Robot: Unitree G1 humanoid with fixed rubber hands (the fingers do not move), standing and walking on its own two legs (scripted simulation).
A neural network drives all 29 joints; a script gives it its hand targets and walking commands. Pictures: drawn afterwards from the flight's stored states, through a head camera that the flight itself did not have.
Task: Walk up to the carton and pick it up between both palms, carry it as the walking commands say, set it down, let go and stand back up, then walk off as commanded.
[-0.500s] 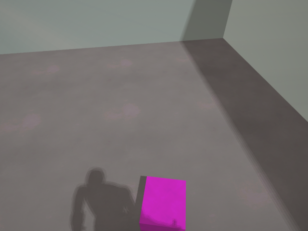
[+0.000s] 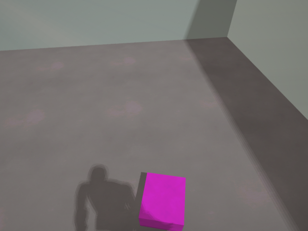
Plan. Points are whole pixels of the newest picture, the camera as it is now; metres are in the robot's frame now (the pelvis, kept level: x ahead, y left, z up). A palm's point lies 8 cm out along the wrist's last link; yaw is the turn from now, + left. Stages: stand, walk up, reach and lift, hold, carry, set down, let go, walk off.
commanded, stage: walk off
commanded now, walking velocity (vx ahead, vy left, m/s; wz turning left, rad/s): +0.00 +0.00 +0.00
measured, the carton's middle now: (163, 201) +0.46 +0.00 -0.68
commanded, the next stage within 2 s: stand in 1.32 s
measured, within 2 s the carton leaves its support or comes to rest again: rests again in 1.82 s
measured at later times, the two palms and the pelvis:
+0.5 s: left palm out of the picture -0.05 +0.24 -0.15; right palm out of the picture +0.10 -0.20 -0.14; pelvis +0.08 +0.03 -0.01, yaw +1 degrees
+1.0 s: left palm (107, 165) +0.36 +0.21 -0.12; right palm (247, 185) +0.32 -0.27 -0.14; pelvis +0.34 -0.02 +0.01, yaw +4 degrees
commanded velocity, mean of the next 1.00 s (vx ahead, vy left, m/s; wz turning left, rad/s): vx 0.44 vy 0.00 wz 0.00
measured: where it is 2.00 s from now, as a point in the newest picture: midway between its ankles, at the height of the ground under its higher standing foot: (171, 168)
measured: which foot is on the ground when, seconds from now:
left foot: down 0.00-0.86, up 0.88-1.00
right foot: down 0.00-0.44, up 0.46-0.82, down 0.84-1.00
